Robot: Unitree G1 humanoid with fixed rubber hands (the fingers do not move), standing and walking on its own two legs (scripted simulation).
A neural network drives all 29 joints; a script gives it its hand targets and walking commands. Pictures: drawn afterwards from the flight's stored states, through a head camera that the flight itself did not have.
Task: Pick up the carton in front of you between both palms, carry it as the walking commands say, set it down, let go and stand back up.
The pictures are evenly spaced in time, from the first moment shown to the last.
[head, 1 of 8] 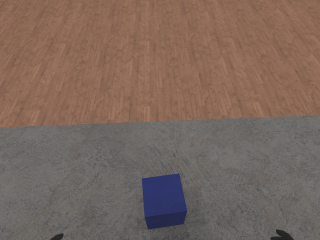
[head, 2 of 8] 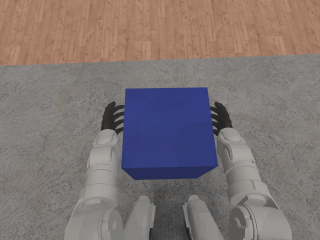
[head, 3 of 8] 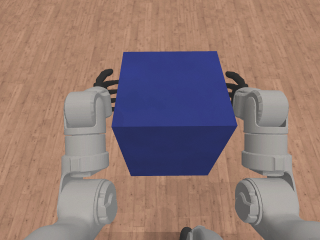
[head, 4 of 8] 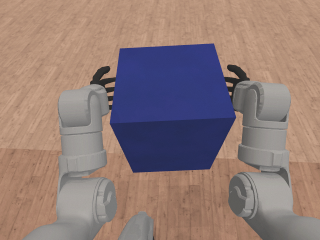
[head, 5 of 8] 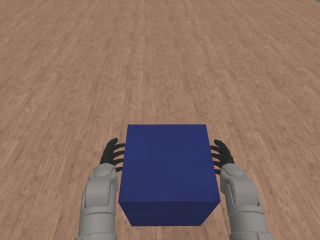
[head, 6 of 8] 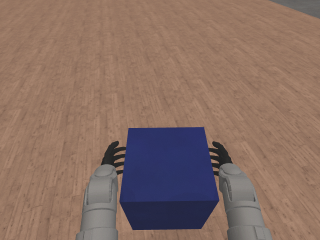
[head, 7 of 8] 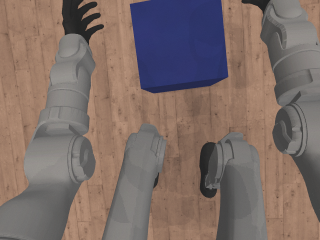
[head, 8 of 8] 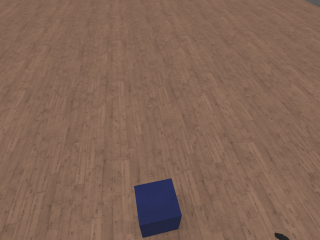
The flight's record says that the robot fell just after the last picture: no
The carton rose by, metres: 1.14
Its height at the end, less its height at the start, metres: +0.39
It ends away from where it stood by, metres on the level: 5.21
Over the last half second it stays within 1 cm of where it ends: yes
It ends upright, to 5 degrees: yes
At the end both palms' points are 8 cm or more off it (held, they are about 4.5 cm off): yes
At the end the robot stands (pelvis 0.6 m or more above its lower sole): yes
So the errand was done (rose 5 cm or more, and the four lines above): yes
